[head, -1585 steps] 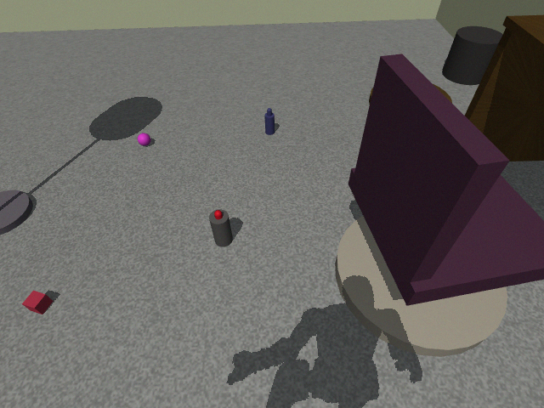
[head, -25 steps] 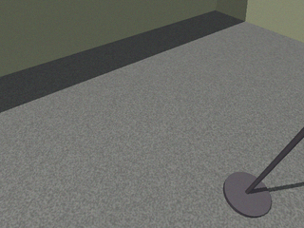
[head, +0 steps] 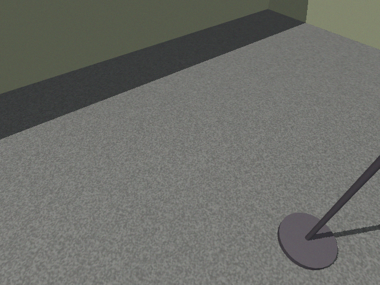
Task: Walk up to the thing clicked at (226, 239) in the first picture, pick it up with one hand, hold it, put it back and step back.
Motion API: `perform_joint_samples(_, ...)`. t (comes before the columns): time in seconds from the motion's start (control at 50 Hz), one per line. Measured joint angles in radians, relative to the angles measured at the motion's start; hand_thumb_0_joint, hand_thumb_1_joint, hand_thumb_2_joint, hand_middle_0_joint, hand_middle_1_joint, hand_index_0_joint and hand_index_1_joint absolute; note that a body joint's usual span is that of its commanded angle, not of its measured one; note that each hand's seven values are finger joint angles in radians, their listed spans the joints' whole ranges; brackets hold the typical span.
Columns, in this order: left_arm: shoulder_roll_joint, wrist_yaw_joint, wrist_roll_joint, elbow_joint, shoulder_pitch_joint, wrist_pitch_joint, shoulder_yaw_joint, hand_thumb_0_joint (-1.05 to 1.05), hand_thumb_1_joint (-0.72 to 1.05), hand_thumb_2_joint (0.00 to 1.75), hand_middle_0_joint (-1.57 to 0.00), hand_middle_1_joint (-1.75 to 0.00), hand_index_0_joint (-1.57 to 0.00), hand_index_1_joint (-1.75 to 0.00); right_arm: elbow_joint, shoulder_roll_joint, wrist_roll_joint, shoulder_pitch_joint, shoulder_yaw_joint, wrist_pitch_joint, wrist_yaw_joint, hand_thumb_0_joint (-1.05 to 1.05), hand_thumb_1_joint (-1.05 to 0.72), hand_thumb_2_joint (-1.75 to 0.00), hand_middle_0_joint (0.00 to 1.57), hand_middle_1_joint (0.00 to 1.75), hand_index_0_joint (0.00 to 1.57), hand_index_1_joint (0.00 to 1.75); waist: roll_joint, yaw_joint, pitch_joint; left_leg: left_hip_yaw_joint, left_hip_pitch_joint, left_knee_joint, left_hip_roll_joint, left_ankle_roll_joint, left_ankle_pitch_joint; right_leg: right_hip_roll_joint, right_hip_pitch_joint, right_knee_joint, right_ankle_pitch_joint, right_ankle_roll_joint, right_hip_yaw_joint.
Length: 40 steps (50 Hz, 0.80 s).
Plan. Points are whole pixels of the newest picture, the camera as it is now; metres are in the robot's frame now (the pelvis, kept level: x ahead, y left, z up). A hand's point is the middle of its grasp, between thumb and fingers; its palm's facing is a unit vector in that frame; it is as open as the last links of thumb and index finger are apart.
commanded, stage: stand
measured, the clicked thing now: out of the picture -0.54 -1.04 -0.68
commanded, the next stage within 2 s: walk up in 1.74 s
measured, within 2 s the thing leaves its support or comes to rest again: neither
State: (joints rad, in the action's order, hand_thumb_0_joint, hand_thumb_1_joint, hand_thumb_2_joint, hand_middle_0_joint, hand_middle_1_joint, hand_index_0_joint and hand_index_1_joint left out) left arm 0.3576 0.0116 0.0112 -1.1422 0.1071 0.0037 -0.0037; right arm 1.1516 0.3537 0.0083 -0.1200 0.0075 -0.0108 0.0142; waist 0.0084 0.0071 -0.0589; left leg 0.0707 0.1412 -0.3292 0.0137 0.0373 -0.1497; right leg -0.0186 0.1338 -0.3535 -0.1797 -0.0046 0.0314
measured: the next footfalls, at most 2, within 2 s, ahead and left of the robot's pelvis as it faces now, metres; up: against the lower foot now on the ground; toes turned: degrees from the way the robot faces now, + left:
none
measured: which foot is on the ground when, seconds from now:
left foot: down 0.00-1.00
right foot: down 0.00-1.00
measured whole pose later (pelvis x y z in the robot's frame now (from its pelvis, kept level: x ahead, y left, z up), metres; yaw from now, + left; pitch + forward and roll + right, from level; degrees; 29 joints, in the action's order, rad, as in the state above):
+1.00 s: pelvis +0.02 +0.00 +0.00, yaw +0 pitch -2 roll +0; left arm 0.35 0.01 0.01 -1.13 0.10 0.00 -0.01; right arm 1.13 0.35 0.01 -0.11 0.01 -0.01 0.01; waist 0.01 0.01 -0.05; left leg 0.07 0.11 -0.31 0.02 0.04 -0.17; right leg -0.01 0.10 -0.34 -0.20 0.00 0.03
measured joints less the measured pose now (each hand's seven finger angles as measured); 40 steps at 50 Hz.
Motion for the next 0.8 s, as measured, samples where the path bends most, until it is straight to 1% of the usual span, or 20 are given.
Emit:
perform_joint_samples(0.32, -0.003, -0.002, 0.001, 0.007, -0.01, 0.0, 0.003, 0.0, 0.9, 0.9, -0.21, -0.3, -0.21, -0.3, -0.012, 0.002, -0.002, 0.024, 0.008, -0.001, -0.004, 0.01, -0.91, -0.9, 0.2, 0.3, 0.2, 0.3, 0.003, 0.002, 0.003, -0.004, -0.011, 0.003, 0.005, 0.002, -0.015, 0.004, -0.011, 0.007, -0.011, 0.001, -0.003)
perform_joint_samples(0.8, -0.007, -0.007, 0.001, 0.014, -0.014, -0.001, -0.002, 0.0, 0.9, 0.9, -0.21, -0.3, -0.21, -0.3, -0.022, 0.002, -0.002, 0.022, 0.007, 0.0, -0.01, 0.01, -0.91, -0.9, 0.2, 0.3, 0.2, 0.3, 0.002, 0.003, 0.006, -0.005, -0.035, 0.014, 0.005, 0.001, -0.024, 0.004, -0.036, 0.02, -0.019, 0.001, -0.003)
